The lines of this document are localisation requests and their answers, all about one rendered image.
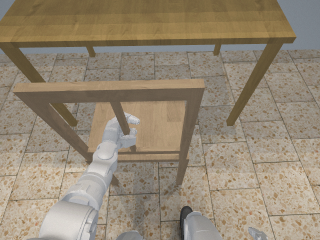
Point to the left robot upper arm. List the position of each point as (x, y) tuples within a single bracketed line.
[(70, 221)]

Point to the robot right foot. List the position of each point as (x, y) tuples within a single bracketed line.
[(183, 214)]

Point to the right robot thigh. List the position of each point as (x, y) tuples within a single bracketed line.
[(199, 227)]

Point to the chair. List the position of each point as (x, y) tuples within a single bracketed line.
[(165, 130)]

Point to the robot left forearm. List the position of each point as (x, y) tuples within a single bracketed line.
[(94, 182)]

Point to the robot right hand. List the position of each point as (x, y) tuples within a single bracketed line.
[(256, 234)]

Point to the robot left hand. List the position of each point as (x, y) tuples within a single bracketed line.
[(113, 132)]

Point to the table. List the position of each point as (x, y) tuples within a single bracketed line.
[(111, 23)]

